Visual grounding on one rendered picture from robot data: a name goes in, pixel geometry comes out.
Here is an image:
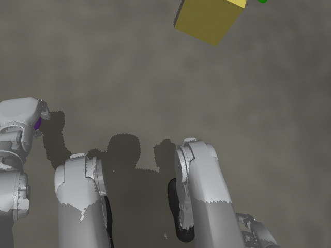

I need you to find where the left robot hand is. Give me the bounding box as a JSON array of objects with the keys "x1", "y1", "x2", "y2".
[{"x1": 0, "y1": 97, "x2": 51, "y2": 140}]

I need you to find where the left robot foot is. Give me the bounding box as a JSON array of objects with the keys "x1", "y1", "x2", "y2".
[{"x1": 104, "y1": 196, "x2": 114, "y2": 248}]

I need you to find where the right robot foot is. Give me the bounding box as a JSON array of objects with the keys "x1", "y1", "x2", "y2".
[{"x1": 168, "y1": 178, "x2": 195, "y2": 242}]

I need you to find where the left robot arm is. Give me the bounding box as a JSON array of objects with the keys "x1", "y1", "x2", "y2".
[{"x1": 0, "y1": 122, "x2": 33, "y2": 248}]

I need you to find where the right robot hand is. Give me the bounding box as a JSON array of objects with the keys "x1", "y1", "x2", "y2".
[{"x1": 236, "y1": 213, "x2": 278, "y2": 248}]

